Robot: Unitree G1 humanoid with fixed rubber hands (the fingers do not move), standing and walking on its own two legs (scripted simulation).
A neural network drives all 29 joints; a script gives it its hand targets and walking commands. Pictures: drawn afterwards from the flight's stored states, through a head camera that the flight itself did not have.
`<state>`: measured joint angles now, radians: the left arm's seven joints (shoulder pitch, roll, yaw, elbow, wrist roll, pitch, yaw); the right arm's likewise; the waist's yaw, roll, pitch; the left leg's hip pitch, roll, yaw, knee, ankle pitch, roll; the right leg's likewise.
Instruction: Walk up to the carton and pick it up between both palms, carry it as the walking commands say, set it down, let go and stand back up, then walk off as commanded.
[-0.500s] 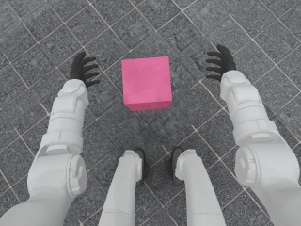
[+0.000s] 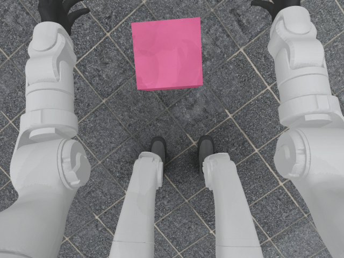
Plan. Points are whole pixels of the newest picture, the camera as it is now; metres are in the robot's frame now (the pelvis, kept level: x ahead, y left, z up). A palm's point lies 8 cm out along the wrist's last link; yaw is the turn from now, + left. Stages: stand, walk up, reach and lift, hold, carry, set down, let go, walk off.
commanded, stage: reach and lift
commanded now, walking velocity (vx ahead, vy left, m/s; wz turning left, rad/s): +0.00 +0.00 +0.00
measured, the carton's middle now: (169, 60) +0.52 +0.06 -0.53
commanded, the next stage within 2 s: none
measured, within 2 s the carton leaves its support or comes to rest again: neither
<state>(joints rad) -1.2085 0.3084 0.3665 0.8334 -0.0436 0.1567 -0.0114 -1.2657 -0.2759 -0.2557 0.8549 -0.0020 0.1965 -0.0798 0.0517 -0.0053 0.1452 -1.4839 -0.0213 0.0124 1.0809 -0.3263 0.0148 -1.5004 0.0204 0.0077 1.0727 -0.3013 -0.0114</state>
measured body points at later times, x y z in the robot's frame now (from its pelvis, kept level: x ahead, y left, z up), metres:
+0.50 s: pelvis -0.03 +0.00 -0.14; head +0.33 +0.00 +0.14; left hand +0.53 +0.23 -0.27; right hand +0.55 -0.16 -0.28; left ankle +0.06 +0.11 -0.62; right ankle +0.08 -0.11 -0.62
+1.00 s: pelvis -0.05 +0.00 -0.26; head +0.32 +0.01 -0.03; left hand +0.53 +0.22 -0.42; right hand +0.55 -0.15 -0.42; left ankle +0.06 +0.11 -0.62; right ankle +0.07 -0.11 -0.62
